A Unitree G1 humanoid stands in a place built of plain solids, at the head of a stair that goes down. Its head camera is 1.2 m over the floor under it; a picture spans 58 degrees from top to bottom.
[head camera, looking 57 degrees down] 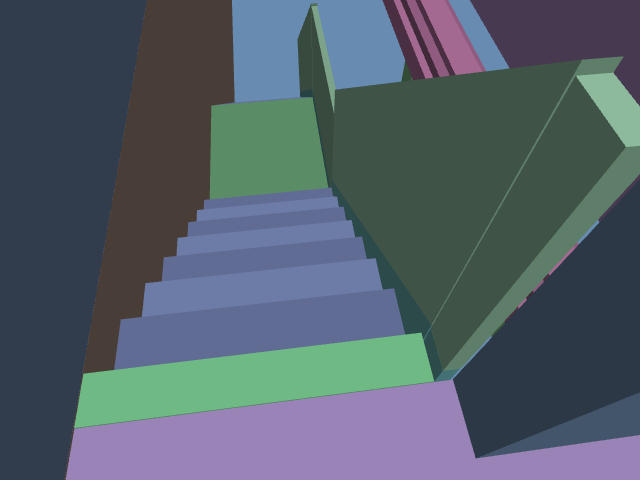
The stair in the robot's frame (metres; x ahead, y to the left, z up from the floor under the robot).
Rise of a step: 0.19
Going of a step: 0.24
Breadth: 0.96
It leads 7 degrees to the left of straight ahead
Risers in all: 8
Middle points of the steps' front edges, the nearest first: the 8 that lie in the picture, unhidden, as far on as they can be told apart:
0.40 0.18 0.00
0.64 0.21 -0.19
0.87 0.24 -0.38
1.11 0.27 -0.57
1.35 0.30 -0.76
1.58 0.33 -0.95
1.82 0.36 -1.13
2.06 0.39 -1.32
